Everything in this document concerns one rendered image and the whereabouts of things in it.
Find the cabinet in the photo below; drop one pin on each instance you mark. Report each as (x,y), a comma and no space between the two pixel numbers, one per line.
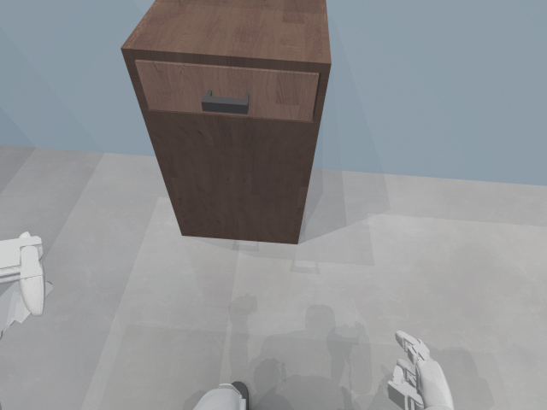
(228,176)

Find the robot left thigh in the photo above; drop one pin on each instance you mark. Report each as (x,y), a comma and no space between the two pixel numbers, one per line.
(221,399)

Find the left robot foot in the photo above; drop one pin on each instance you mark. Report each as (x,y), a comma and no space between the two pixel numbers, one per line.
(241,387)

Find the right robot hand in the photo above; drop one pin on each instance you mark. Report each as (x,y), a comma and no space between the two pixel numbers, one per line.
(427,384)

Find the drawer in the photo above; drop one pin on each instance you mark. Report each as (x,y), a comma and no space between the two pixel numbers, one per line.
(275,94)

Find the left robot hand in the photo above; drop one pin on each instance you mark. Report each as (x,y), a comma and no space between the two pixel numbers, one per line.
(20,264)

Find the handle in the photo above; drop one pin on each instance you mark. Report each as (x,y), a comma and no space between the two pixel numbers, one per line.
(225,104)

